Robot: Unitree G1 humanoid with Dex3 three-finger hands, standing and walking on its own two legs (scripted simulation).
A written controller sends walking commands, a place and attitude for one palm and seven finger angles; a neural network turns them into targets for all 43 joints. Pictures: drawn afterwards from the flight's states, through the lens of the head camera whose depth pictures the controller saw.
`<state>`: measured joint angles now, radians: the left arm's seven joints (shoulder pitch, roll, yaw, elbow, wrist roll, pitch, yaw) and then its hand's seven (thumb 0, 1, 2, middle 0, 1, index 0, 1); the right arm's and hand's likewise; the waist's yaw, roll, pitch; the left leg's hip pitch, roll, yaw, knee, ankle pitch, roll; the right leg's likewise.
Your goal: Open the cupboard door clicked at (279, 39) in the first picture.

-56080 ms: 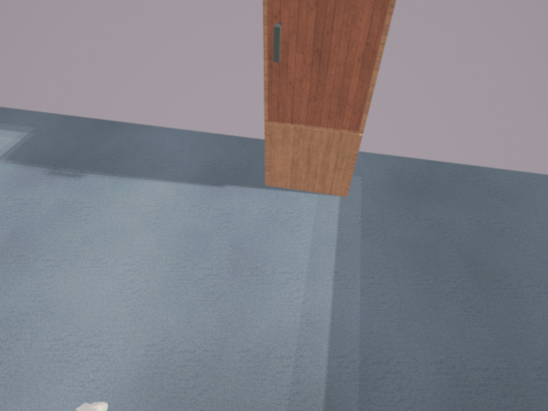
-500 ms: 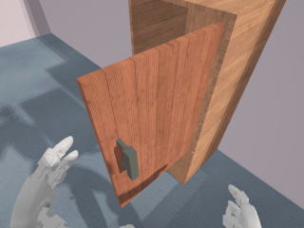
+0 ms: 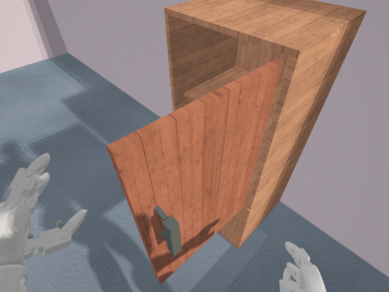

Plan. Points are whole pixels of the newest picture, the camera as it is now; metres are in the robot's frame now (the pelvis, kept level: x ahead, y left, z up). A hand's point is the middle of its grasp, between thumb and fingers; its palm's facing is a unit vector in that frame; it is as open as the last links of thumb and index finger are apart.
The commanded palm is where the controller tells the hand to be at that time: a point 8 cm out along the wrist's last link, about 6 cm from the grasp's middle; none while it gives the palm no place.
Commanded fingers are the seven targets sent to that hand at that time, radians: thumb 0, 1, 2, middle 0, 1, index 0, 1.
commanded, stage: draw the hand back to the body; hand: left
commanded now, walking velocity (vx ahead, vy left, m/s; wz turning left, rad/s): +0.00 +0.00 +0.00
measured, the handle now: (167, 230) +0.24 +0.09 +0.01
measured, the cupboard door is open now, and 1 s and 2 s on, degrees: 87 87 87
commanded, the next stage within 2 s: step back with the hand held close in 0.54 s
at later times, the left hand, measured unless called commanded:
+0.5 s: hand (64, 203) +0.20 +0.23 +0.16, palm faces +0.42 -0.81 -0.41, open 7.5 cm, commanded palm +0.15 +0.27 +0.18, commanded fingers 0.00 0.90 0.90 -0.20 -0.30 -0.20 -0.30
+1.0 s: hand (53, 214) +0.18 +0.24 +0.16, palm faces +0.30 -0.80 -0.51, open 7.4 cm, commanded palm +0.12 +0.29 +0.18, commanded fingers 0.00 0.90 0.90 -0.20 -0.30 -0.20 -0.30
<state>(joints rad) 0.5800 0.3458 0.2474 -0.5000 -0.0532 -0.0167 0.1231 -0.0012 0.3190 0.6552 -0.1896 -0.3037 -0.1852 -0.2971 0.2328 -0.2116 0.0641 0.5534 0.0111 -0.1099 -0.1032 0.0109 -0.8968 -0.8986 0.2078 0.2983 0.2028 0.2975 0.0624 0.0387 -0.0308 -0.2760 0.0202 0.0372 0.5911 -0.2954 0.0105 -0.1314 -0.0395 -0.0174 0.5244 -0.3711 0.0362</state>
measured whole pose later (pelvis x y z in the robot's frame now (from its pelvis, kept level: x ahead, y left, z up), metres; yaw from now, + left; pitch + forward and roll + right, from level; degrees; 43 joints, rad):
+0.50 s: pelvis +0.01 -0.03 +0.01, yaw +0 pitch -3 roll +0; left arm 0.50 0.35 0.33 -0.44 -0.08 -0.04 0.10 0.01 0.88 0.90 -0.21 -0.30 -0.21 -0.30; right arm 0.19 -0.23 0.02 0.61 0.00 -0.08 -0.10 0.01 -0.90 -0.90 0.21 0.30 0.20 0.30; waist 0.07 0.05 0.01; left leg -0.16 0.04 0.04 0.45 -0.24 -0.02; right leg -0.03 -0.01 -0.02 0.40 -0.33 0.00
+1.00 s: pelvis -0.03 -0.01 +0.01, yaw -2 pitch +0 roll -1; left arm 0.57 0.43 0.38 -0.49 -0.06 -0.09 0.11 0.01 0.89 0.90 -0.21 -0.30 -0.21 -0.30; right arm 0.15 -0.23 -0.01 0.52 0.02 0.06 -0.09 0.01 -0.90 -0.90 0.21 0.30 0.20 0.30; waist 0.01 0.03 0.05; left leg -0.27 0.05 0.06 0.46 -0.18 0.00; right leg -0.16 -0.01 0.01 0.42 -0.26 0.03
